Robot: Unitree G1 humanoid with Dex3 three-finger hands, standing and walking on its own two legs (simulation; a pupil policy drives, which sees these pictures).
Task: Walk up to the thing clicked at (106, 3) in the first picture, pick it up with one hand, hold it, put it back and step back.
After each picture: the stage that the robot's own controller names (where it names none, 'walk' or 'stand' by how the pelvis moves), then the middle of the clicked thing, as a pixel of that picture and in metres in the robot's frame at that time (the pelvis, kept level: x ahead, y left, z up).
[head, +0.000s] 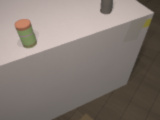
stand; (106, 2) +0.85 -0.11 +0.04
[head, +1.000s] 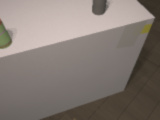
rise first; (99, 0) +0.74 -0.06 +0.07
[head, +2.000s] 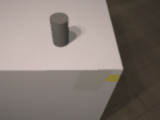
rise first; (60, 30) +0.52 +0.14 +0.07
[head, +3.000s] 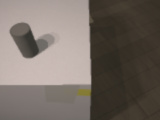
walk; (25, 41) +0.46 +0.23 +0.08
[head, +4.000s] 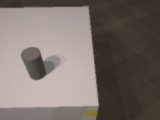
stand; (34, 64) +0.42 +0.21 +0.03
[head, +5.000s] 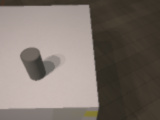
stand; (34, 64) +0.41 +0.20 +0.03
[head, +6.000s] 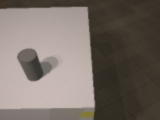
stand; (31, 65) +0.41 +0.22 +0.03
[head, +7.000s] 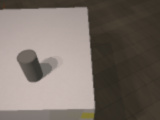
stand; (31, 66) +0.41 +0.22 +0.03
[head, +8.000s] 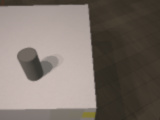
rise first; (31, 65) +0.41 +0.22 +0.03
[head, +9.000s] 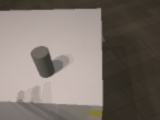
go down; (43, 62) +0.43 +0.21 +0.04
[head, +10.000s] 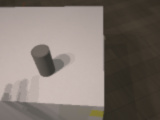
go down; (43, 61) +0.42 +0.20 +0.04
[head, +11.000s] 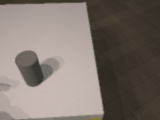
go down; (30, 69) +0.38 +0.19 +0.05
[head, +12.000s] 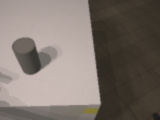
close in; (28, 57) +0.41 +0.19 +0.06
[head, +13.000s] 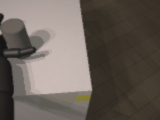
close; (18, 40) +0.46 +0.20 +0.09
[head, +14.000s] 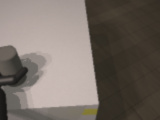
lift; (10, 67) +0.37 +0.24 +0.09
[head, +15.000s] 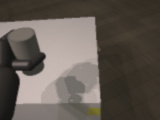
lift; (27, 52) +0.32 +0.17 +0.23
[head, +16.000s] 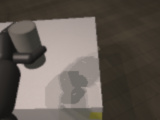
hold; (29, 45) +0.33 +0.17 +0.24
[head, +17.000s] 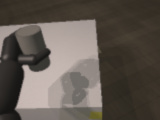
hold; (34, 49) +0.34 +0.16 +0.23
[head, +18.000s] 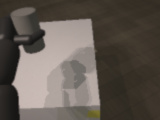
crouch; (29, 31) +0.39 +0.17 +0.25
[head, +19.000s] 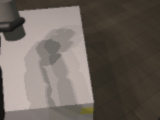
lower; (9, 19) +0.47 +0.22 +0.22
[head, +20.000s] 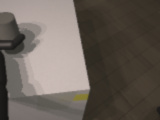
lower; (9, 34) +0.48 +0.21 +0.10
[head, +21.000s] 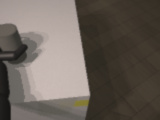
lower; (11, 44) +0.45 +0.22 +0.09
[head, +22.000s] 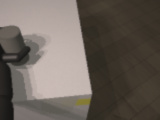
lower; (14, 46) +0.45 +0.21 +0.09
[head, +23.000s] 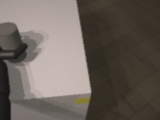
lower; (11, 43) +0.45 +0.22 +0.09
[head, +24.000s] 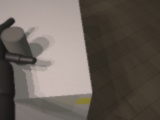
withdraw; (18, 47) +0.44 +0.20 +0.08
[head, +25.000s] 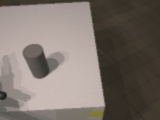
sink last; (37, 62) +0.41 +0.19 +0.06
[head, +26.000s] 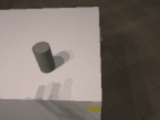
stand; (44, 58) +0.45 +0.21 +0.04
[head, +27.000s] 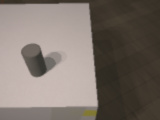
stand; (34, 61) +0.42 +0.20 +0.04
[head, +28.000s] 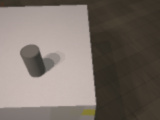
stand; (33, 61) +0.43 +0.21 +0.04
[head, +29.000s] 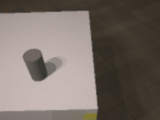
walk; (36, 65) +0.42 +0.20 +0.04
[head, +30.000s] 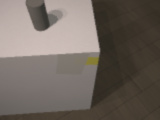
walk; (38, 14) +0.58 +0.19 +0.06
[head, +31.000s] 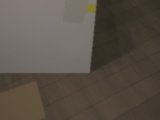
walk; out of the picture +0.93 +0.17 +0.07
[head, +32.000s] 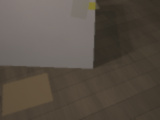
walk; out of the picture +1.21 +0.19 +0.05
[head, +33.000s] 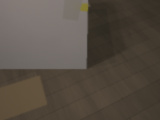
stand; out of the picture +1.16 +0.19 +0.03
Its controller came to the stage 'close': yes
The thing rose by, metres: 0.21
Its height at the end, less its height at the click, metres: +0.00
